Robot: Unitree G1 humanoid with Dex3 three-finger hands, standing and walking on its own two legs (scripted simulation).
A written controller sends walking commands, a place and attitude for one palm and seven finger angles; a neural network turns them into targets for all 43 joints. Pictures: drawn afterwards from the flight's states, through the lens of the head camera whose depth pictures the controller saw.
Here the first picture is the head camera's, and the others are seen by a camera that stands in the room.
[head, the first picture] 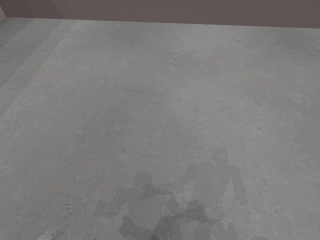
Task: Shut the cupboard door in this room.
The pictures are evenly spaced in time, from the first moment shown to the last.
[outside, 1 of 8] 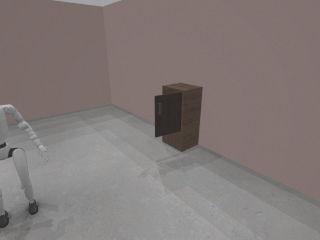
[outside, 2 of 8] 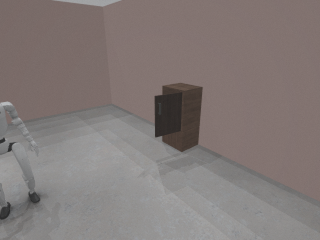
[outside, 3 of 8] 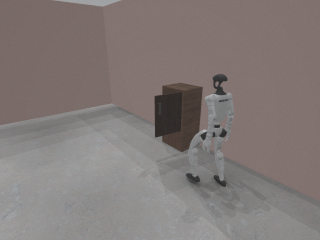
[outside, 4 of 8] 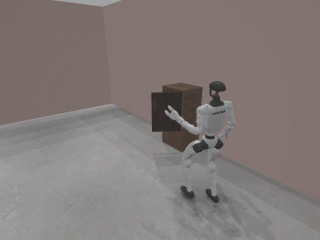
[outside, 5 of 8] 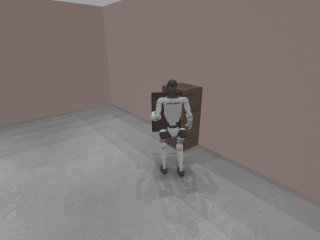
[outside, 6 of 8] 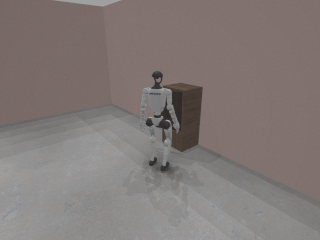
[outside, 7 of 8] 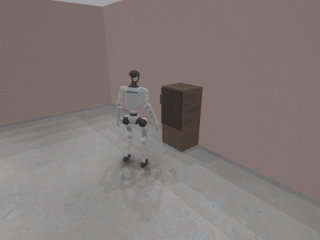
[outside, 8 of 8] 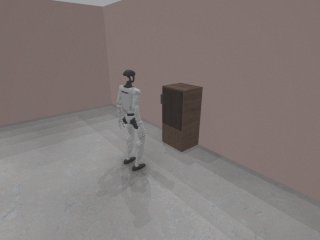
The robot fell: no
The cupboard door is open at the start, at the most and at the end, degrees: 81 81 0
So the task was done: yes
